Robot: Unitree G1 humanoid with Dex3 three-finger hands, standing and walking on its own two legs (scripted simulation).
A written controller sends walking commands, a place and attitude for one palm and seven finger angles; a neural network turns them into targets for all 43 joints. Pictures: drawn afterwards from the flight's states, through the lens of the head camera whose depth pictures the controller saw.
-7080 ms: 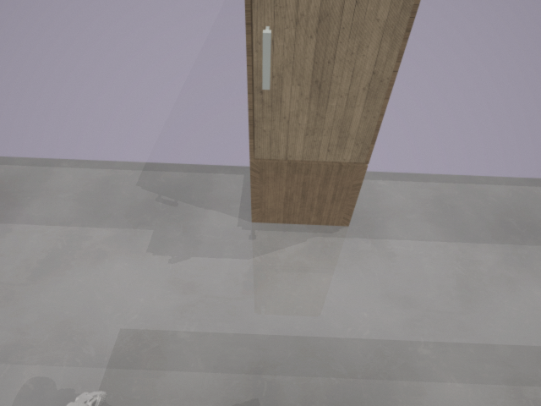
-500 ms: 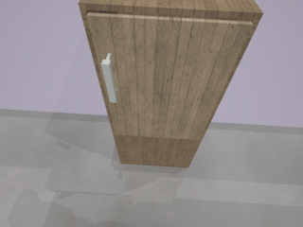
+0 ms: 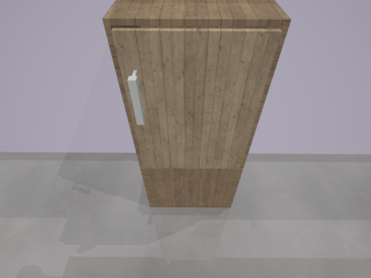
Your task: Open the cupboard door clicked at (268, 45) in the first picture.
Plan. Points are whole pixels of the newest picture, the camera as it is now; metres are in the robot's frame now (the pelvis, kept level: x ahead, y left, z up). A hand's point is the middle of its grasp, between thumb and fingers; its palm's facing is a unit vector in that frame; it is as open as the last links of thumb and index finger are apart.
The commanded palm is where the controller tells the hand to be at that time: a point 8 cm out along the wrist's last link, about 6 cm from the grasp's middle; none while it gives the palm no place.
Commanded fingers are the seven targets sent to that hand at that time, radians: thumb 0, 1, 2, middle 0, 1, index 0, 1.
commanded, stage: come to a stop and stand still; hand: left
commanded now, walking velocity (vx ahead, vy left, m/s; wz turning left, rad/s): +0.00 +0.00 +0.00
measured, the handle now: (138, 98) +0.60 +0.18 +0.06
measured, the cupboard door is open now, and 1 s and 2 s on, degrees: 0 0 0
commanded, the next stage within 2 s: look again from close up in 0.22 s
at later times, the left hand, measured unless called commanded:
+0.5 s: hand out of the picture +0.01 +0.20 -0.17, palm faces +0.00 -0.98 -0.22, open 7.4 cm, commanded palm none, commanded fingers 0.00 0.90 0.90 -0.20 -0.30 -0.20 -0.30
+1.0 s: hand out of the picture +0.08 +0.21 -0.15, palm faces +0.08 -0.97 -0.25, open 7.4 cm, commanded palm +0.12 +0.26 -0.06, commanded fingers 0.00 0.83 0.87 -0.20 -0.34 -0.20 -0.34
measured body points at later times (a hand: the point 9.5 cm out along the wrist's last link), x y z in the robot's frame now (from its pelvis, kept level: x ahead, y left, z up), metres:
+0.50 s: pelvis +0.01 +0.01 +0.01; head +0.02 +0.01 +0.46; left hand +0.01 +0.25 -0.15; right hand +0.03 -0.24 -0.14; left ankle +0.03 +0.09 -0.73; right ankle +0.01 -0.11 -0.73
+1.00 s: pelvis +0.03 +0.00 +0.01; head +0.05 +0.00 +0.46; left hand +0.08 +0.26 -0.14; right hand +0.09 -0.25 -0.14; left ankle +0.03 +0.09 -0.73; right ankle +0.01 -0.11 -0.73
